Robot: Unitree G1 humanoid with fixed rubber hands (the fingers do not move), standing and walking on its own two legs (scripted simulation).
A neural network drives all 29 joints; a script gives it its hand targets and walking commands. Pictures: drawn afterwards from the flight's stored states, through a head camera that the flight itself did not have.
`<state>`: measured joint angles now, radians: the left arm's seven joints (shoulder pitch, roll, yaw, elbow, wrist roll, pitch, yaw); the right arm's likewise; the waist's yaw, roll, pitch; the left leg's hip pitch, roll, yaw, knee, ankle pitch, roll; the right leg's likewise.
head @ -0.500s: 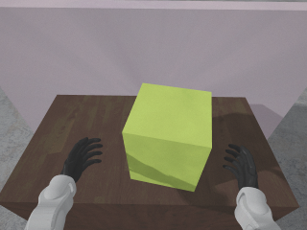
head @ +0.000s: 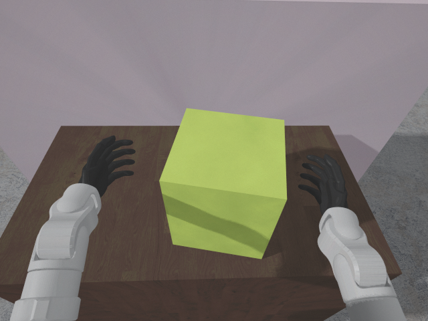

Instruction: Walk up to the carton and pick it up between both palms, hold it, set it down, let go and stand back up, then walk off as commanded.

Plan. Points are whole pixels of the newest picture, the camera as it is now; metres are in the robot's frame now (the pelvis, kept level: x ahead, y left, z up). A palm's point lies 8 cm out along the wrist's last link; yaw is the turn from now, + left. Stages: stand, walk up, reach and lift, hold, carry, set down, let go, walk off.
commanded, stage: reach and lift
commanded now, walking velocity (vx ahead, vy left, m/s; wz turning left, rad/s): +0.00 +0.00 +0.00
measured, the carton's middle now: (225, 185) +0.41 -0.02 +0.00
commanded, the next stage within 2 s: none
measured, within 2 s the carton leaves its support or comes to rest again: neither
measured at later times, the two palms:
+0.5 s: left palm (108, 134) +0.42 +0.19 +0.15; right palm (332, 165) +0.35 -0.20 +0.13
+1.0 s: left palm (121, 116) +0.46 +0.18 +0.16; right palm (322, 144) +0.39 -0.19 +0.14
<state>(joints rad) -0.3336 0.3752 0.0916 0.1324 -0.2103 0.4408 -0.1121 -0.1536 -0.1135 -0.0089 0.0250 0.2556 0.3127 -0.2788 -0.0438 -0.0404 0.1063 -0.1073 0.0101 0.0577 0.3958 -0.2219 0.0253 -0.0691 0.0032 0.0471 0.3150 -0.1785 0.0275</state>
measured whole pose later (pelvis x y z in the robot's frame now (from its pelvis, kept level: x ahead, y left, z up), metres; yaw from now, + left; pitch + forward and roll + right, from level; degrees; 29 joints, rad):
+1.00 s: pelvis -0.01 +0.00 +0.00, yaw +1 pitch +5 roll -2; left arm -1.09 0.41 -0.06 1.14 -0.22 0.22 -0.05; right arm -0.86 -0.12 -0.08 0.88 0.27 0.21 -0.25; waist -0.15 -0.05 -0.06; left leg -0.36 0.03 0.02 0.49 -0.22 0.02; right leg -0.29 0.02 0.01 0.36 -0.16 0.02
